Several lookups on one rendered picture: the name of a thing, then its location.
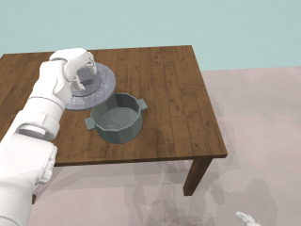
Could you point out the table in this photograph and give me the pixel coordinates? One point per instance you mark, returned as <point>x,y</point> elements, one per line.
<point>179,123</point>

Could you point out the left robot upper arm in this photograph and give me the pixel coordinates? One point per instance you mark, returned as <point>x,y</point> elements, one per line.
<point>25,163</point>

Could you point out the knob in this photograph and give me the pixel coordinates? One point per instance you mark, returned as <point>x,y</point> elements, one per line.
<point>84,76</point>

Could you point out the robot left forearm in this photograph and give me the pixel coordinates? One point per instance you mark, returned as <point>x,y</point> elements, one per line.
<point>46,104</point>

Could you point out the right robot hand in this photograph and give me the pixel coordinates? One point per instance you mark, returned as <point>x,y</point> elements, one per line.
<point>246,220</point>

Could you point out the lid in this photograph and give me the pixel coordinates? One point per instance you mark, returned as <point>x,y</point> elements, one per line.
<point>104,84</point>

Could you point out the pot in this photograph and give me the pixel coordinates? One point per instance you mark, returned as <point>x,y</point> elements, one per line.
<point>119,119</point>

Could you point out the left robot hand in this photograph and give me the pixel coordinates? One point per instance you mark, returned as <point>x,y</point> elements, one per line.
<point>80,57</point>

